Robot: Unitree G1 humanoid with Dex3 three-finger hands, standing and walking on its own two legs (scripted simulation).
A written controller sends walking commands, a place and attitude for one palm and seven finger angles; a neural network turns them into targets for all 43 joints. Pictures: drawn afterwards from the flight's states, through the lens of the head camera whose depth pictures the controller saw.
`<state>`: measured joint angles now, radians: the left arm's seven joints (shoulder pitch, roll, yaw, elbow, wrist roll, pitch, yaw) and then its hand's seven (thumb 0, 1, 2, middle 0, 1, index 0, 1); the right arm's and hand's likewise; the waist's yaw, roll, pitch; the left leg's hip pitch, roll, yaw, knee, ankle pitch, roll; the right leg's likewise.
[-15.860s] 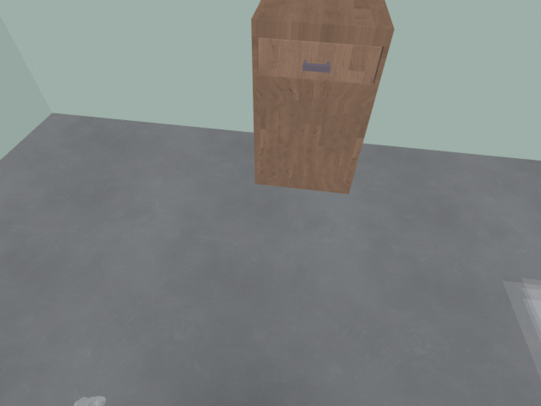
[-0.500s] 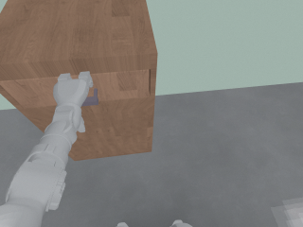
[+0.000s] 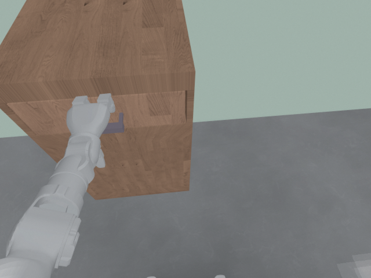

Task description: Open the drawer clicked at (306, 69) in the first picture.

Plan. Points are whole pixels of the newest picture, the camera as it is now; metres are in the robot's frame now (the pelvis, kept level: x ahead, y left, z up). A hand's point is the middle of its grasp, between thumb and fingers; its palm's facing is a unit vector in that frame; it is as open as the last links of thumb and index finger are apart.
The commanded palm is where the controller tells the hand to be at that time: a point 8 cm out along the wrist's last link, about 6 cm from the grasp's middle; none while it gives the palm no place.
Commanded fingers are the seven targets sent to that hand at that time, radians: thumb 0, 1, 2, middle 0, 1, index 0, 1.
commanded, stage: re-aim the fingers above the handle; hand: left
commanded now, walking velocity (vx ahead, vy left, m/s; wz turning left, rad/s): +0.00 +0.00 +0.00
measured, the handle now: (105, 122) +0.53 +0.22 -0.04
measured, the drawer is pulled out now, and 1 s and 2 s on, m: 0.00 0.00 0.00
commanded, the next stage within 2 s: lower the fingers behind the handle in 0.28 s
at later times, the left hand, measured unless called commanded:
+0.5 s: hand (95, 135) +0.44 +0.21 +0.01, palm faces -0.06 -0.02 -1.00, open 13.8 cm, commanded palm +0.43 +0.21 +0.06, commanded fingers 0.00 -0.50 0.30 -0.30 -1.20 -0.30 -1.20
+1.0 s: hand (105, 138) +0.46 +0.20 -0.03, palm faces -0.06 -0.03 -1.00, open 13.8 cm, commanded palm +0.44 +0.20 +0.02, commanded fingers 0.00 -0.50 0.30 -0.30 -1.20 -0.30 -1.20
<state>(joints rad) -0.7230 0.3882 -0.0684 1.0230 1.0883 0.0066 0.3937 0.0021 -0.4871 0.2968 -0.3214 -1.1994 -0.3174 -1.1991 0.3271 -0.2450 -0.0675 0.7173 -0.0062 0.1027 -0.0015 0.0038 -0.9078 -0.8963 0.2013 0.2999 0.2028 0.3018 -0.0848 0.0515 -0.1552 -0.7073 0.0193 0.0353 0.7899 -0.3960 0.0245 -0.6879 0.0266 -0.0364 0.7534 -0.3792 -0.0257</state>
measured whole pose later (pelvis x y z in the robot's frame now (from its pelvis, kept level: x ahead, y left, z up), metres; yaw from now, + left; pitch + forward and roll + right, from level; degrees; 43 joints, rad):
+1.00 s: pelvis -0.02 +0.01 -0.02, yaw -1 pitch +23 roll -2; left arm -0.80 0.41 -0.03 1.14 1.11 0.01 0.44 0.00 -0.49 0.30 -0.32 -1.20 -0.32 -1.20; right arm 0.35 -0.24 -0.05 0.75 -0.03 0.06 0.00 0.00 -0.91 -0.90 0.20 0.30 0.20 0.30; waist -0.13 0.05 -0.17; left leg -0.89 0.03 0.04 0.93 -0.43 0.03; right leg -0.87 0.03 -0.03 0.88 -0.40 -0.02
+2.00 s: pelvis -0.05 +0.00 -0.05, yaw +0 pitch +25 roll -2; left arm -0.94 0.45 -0.08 1.18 1.09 0.05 0.43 0.00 -0.49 0.30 -0.32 -1.20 -0.24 -1.32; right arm 0.36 -0.25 -0.01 0.71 -0.01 0.05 -0.02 0.00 -0.91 -0.90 0.20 0.30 0.20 0.30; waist -0.15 0.06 -0.18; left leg -1.08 0.03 0.02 1.08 -0.44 0.03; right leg -1.06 0.03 -0.05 1.03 -0.42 -0.02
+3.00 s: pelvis +0.01 +0.00 +0.00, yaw +0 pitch +18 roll -1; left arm -0.67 0.37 -0.08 0.95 1.08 0.00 0.39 0.00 -0.49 0.30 -0.32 -1.20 -0.32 -1.20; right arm 0.30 -0.25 -0.07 0.71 0.00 0.10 -0.01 0.00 -0.91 -0.90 0.20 0.30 0.20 0.30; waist -0.07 0.05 -0.15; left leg -0.68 0.02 0.03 0.77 -0.40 0.02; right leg -0.66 0.03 -0.03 0.74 -0.39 -0.03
